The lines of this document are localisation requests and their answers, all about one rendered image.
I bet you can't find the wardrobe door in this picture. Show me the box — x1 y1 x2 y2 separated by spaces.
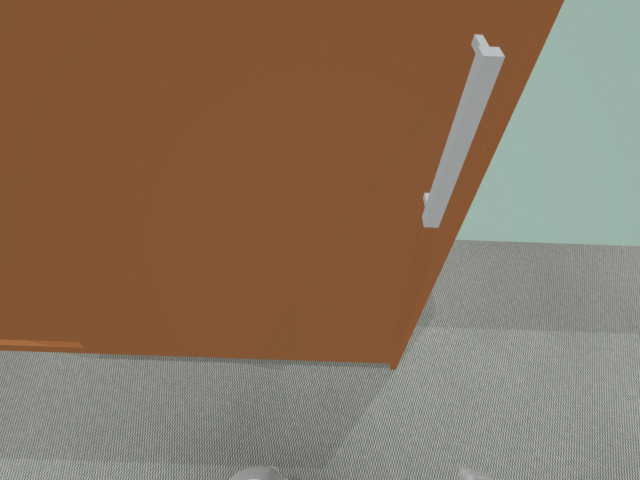
0 268 78 342
0 0 544 363

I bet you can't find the handle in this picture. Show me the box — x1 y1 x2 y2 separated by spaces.
422 34 505 228

